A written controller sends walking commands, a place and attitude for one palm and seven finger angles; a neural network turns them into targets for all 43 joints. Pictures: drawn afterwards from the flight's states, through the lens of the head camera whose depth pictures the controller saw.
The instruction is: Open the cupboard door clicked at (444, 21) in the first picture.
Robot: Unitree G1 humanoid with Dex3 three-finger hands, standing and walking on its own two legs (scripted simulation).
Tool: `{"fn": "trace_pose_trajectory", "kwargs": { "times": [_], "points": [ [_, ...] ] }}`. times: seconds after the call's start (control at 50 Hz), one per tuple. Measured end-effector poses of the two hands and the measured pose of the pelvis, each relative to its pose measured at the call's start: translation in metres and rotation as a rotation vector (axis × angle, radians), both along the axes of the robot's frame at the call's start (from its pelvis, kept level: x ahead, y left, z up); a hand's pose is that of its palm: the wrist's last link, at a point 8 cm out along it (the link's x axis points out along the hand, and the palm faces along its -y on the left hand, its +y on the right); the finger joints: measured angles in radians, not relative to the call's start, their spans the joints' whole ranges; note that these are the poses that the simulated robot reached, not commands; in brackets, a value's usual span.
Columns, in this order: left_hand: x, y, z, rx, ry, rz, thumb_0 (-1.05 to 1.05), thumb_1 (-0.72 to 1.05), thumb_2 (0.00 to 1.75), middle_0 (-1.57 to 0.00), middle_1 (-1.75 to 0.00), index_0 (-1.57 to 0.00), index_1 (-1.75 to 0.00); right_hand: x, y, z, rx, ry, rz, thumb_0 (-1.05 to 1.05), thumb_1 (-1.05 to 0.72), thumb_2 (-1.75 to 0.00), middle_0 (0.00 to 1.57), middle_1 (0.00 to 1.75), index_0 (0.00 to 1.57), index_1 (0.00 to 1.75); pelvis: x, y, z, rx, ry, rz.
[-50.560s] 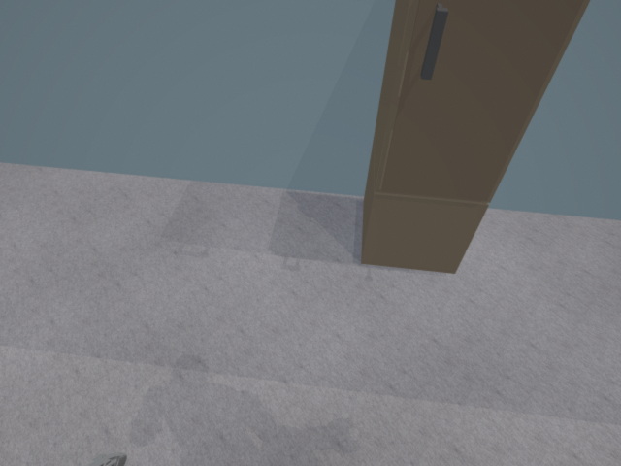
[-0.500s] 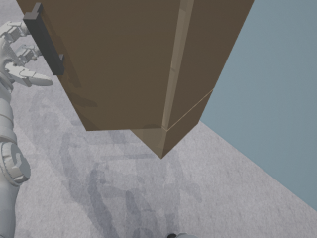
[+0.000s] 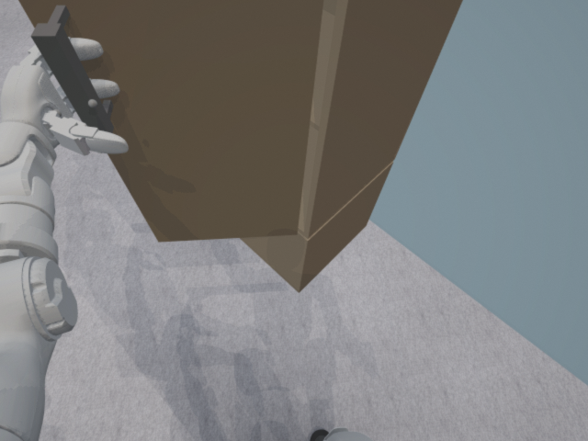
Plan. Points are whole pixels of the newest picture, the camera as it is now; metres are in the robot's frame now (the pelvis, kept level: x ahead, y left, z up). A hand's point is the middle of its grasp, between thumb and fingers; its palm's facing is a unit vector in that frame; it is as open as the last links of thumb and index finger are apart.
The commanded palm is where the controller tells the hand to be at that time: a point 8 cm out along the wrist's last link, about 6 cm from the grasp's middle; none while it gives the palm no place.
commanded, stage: slide the fingers in behind the handle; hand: left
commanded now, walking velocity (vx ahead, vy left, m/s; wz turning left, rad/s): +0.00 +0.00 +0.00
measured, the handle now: (83, 77) +0.55 +0.23 +0.16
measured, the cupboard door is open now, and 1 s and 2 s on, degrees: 49 49 80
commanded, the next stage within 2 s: close the thumb around the handle in 0.38 s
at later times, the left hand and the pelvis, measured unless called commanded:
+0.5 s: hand (86, 101) +0.51 +0.22 +0.16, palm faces -0.01 -1.00 +0.00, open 13.9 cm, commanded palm +0.48 +0.27 +0.16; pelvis +0.00 +0.00 +0.00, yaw +0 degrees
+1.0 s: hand (89, 106) +0.50 +0.21 +0.16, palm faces -0.02 -1.00 +0.01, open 7.2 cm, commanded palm +0.48 +0.26 +0.16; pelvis +0.00 +0.01 +0.00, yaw +0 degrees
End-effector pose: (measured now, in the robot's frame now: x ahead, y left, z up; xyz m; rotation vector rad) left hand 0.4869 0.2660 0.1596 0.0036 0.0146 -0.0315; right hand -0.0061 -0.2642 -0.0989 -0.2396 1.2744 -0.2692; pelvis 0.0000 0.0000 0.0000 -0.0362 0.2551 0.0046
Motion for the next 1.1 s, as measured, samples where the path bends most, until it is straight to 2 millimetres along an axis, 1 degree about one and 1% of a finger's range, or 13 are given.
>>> {"fn": "trace_pose_trajectory", "kwargs": {
  "times": [0.08, 0.2, 0.44, 0.54, 0.6, 0.66, 0.74, 0.86, 0.9, 0.96, 1.04, 1.1],
  "points": [
    [0.001, -0.004, -0.001, -0.013, 0.005, 0.011, -0.01, -0.50, 0.30, -0.30, -1.20, -0.30, -1.20, -0.003, 0.000, -0.001, 0.006, 0.003, -0.005, 0.01, -0.90, -0.90, 0.20, 0.30, 0.20, 0.30, 0.001, -0.001, 0.000, 0.002, -0.002, -0.003],
    [0.001, -0.003, -0.001, 0.009, 0.013, 0.030, -0.01, -0.50, 0.30, -0.30, -1.20, -0.30, -1.20, -0.003, 0.001, -0.002, 0.011, -0.002, -0.007, 0.01, -0.90, -0.90, 0.20, 0.30, 0.20, 0.30, 0.000, -0.002, 0.000, 0.003, -0.003, -0.005],
    [0.002, 0.003, 0.000, -0.003, 0.002, 0.024, -0.01, -0.50, 0.30, -0.30, -1.20, -0.31, -1.20, 0.000, -0.004, 0.002, -0.010, -0.007, -0.005, 0.01, -0.90, -0.90, 0.20, 0.30, 0.20, 0.30, 0.001, -0.002, 0.000, 0.002, 0.002, -0.006],
    [-0.002, 0.007, 0.003, -0.007, -0.018, 0.020, -0.01, -0.49, 0.31, -0.30, -1.20, -0.30, -1.20, 0.003, -0.003, 0.003, -0.010, -0.015, -0.006, 0.01, -0.90, -0.90, 0.20, 0.30, 0.20, 0.30, 0.003, 0.000, 0.001, 0.000, -0.003, -0.009],
    [-0.007, 0.009, 0.003, -0.009, -0.022, 0.015, -0.01, -0.45, 0.33, -0.31, -1.21, -0.30, -1.20, 0.007, -0.002, 0.003, -0.006, -0.026, -0.003, 0.01, -0.90, -0.90, 0.20, 0.30, 0.20, 0.30, 0.004, 0.001, 0.002, -0.001, -0.009, -0.009],
    [-0.012, 0.011, 0.001, -0.016, -0.006, 0.014, -0.01, -0.36, 0.36, -0.31, -1.22, -0.31, -1.21, 0.012, 0.000, 0.002, -0.002, -0.037, 0.004, 0.01, -0.90, -0.90, 0.20, 0.30, 0.20, 0.30, 0.003, 0.002, 0.002, -0.001, -0.016, -0.006],
    [-0.015, 0.013, -0.002, -0.015, 0.011, 0.023, -0.01, -0.20, 0.43, -0.32, -1.23, -0.32, -1.23, 0.018, 0.002, 0.002, -0.002, -0.054, 0.021, 0.01, -0.90, -0.90, 0.20, 0.30, 0.20, 0.30, 0.000, 0.003, 0.001, -0.001, -0.022, 0.002],
    [-0.013, 0.007, 0.006, 0.005, -0.025, 0.010, 0.00, 0.10, 0.56, -0.34, -1.26, -0.34, -1.26, 0.019, 0.006, -0.001, 0.000, -0.066, 0.035, 0.01, -0.90, -0.90, 0.20, 0.30, 0.20, 0.30, -0.003, 0.005, 0.001, -0.001, -0.019, 0.007],
    [-0.012, 0.004, 0.007, -0.014, -0.023, 0.005, 0.00, 0.21, 0.61, -0.35, -1.27, -0.35, -1.27, 0.018, 0.007, -0.001, 0.003, -0.065, 0.034, 0.01, -0.90, -0.90, 0.20, 0.30, 0.20, 0.30, -0.003, 0.006, 0.000, -0.001, -0.020, 0.007],
    [-0.008, 0.002, 0.003, -0.033, 0.008, 0.007, 0.00, 0.37, 0.68, -0.36, -1.29, -0.36, -1.29, 0.014, 0.008, -0.001, 0.004, -0.062, 0.029, 0.01, -0.90, -0.90, 0.20, 0.30, 0.20, 0.30, -0.004, 0.006, 0.000, 0.000, -0.017, 0.005],
    [-0.005, 0.002, -0.001, 0.009, 0.023, 0.016, 0.01, 0.59, 0.77, -0.38, -1.32, -0.38, -1.31, 0.005, 0.008, -0.001, 0.003, -0.052, 0.017, 0.01, -0.90, -0.90, 0.20, 0.30, 0.20, 0.30, -0.005, 0.006, -0.001, 0.001, -0.009, 0.002],
    [-0.005, -0.001, -0.001, 0.014, 0.000, 0.013, 0.01, 0.70, 0.82, -0.39, -1.33, -0.38, -1.33, -0.003, 0.008, -0.002, 0.007, -0.027, 0.010, 0.01, -0.90, -0.90, 0.20, 0.30, 0.20, 0.30, -0.005, 0.006, -0.001, 0.001, -0.007, -0.002]
  ]
}}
